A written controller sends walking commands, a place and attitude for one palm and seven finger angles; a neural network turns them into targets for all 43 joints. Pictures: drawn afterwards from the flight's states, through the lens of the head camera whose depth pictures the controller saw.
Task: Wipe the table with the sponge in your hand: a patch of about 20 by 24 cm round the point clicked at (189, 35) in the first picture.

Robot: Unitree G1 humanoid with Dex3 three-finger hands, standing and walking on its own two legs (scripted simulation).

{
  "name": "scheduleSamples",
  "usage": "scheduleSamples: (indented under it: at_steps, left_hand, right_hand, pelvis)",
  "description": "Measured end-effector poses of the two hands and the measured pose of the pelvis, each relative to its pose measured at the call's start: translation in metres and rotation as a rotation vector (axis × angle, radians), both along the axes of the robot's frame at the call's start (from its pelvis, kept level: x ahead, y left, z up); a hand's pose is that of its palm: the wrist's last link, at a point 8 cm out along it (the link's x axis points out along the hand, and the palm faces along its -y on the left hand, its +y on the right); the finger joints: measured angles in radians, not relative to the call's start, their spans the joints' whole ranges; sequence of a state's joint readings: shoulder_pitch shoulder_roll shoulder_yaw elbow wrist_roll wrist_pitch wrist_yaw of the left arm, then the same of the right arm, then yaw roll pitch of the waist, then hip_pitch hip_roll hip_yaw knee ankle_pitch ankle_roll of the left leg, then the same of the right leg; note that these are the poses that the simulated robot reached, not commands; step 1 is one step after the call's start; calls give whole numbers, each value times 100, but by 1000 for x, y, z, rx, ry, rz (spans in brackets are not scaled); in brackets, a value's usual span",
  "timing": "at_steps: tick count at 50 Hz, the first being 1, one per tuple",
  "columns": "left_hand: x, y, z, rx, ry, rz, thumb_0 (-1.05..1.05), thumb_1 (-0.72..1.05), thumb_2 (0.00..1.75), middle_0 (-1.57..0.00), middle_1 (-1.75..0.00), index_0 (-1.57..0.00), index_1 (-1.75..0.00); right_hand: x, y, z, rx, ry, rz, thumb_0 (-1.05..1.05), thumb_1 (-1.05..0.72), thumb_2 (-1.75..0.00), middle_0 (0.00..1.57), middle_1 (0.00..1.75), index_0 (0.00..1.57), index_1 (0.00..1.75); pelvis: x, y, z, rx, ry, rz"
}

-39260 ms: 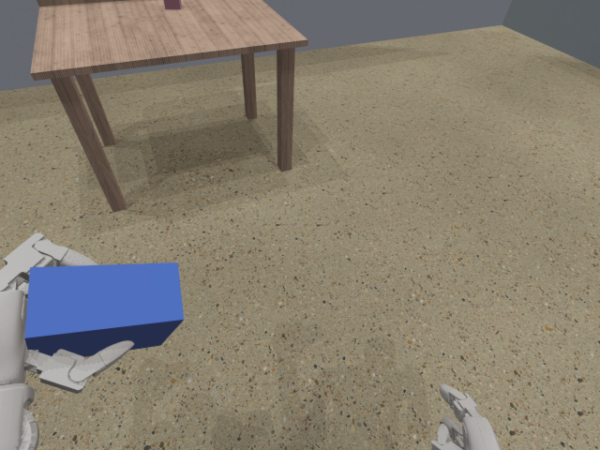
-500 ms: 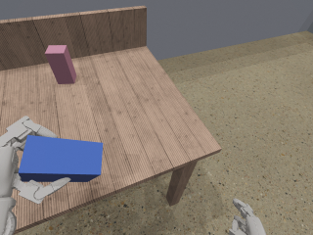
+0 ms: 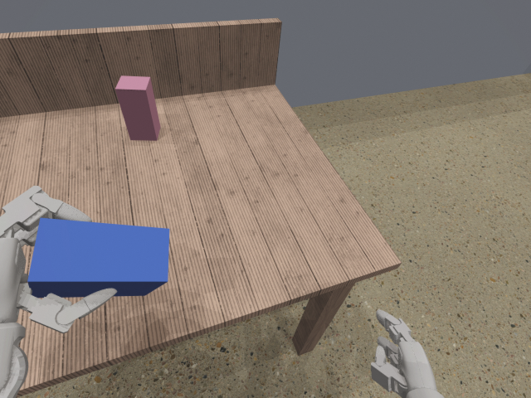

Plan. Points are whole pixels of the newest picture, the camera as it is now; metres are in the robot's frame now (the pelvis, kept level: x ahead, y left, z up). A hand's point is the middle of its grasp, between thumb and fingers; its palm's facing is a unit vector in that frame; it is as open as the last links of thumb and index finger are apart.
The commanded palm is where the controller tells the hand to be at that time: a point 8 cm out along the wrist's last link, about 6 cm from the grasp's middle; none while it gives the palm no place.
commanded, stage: come to a stop and stand still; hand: left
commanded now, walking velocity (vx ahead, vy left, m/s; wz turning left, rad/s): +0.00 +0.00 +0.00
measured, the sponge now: (120, 263) +0.24 +0.21 +0.12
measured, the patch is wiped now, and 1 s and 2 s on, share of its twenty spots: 0.00 0.00 0.00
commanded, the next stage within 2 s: look again from close up in 0.22 s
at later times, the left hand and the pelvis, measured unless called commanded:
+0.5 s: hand (73, 266) +0.21 +0.24 +0.15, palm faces +0.33 -0.85 -0.40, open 10.4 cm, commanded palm +0.15 +0.28 +0.17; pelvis -0.01 +0.00 +0.00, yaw +0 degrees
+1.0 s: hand (69, 262) +0.22 +0.25 +0.15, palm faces +0.28 -0.77 -0.57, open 10.4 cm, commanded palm +0.16 +0.28 +0.17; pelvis -0.02 -0.02 -0.01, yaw +0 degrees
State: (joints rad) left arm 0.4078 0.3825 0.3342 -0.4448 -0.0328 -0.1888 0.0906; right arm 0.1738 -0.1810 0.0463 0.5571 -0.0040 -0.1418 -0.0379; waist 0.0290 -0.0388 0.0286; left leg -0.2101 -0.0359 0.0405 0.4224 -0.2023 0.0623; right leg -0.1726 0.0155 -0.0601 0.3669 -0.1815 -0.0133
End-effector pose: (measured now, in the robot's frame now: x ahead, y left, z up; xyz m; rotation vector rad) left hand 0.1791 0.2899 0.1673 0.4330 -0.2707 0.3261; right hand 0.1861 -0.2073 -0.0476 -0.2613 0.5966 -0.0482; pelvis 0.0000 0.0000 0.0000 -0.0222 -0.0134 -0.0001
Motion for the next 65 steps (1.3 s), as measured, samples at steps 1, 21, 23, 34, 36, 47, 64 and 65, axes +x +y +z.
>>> scheduleSamples:
  at_steps: [1, 21, 23, 34, 36, 47, 64, 65]
  left_hand:
    - [-1, 1, 1, 2, -2, 2, -1, -53, 103, -71, -132, -72, -131]
    - [-2, -5, -1, 32, 38, -22, -1, -53, 103, -71, -132, -72, -131]
    - [-3, -6, 0, 31, 38, -24, -1, -53, 103, -71, -132, -72, -131]
    - [-8, -10, 0, 18, 40, -8, -1, -53, 103, -71, -132, -72, -131]
    - [-9, -11, 0, 14, 40, -5, -1, -53, 103, -71, -132, -72, -131]
    - [12, 12, 33, 103, 128, 84, -1, -53, 103, -71, -133, -72, -132]
    - [-10, -11, 6, 312, 267, 204, -1, -53, 103, -71, -132, -72, -131]
    - [-7, -14, 5, 325, 294, 198, -1, -53, 103, -71, -132, -72, -131]
  right_hand:
    - [-2, 0, -1, -1, 5, 1, 1, -90, -90, 21, 30, 21, 30]
    - [-38, -16, -19, -4, 97, -65, 1, -90, -90, 21, 30, 21, 30]
    - [-37, -19, -18, -7, 90, -70, 1, -90, -90, 21, 30, 20, 30]
    - [-26, -25, -11, -12, 47, -64, 1, -90, -90, 21, 30, 20, 30]
    - [-24, -24, -11, -10, 43, -60, 1, -90, -90, 21, 30, 20, 30]
    - [-16, -26, -26, 30, 51, 13, 1, -90, -90, 21, 30, 21, 30]
    - [-8, -56, -49, -2, 82, 12, 1, -90, -90, 21, 30, 20, 30]
    - [-7, -57, -49, 4, 78, 4, 1, -90, -90, 21, 30, 20, 30]
  pelvis:
    - [-1, 1, 0, 0, 0, 1]
    - [-6, 1, 0, -2, 2, -1]
    - [-6, 0, 0, -3, 2, -2]
    - [-7, -4, 1, -1, 2, -2]
    - [-7, -5, 1, -1, 1, -1]
    - [-14, -15, -7, 18, -32, 4]
    - [-22, -51, -19, 27, -23, 39]
    - [-22, -53, -19, 28, -23, 35]
